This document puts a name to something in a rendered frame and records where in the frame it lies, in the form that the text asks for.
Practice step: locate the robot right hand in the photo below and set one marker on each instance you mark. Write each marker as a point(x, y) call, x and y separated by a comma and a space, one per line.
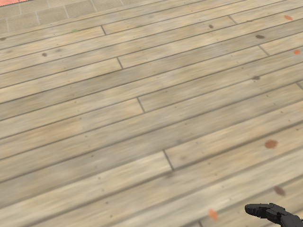
point(274, 213)

